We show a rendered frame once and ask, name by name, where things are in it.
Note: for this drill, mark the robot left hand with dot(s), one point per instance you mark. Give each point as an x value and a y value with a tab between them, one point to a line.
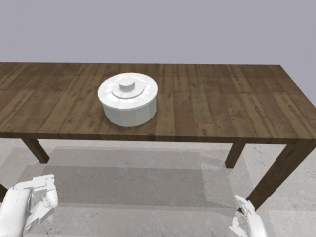
38	197

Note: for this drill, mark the lid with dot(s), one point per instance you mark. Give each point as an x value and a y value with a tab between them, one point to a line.
114	97

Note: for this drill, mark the robot right hand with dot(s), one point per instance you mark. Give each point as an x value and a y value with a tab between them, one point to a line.
252	224

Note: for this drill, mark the table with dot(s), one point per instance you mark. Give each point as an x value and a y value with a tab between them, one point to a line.
196	103

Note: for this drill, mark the knob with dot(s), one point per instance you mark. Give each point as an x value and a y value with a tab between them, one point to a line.
127	83

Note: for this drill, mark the pot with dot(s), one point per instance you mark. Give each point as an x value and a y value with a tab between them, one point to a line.
131	118

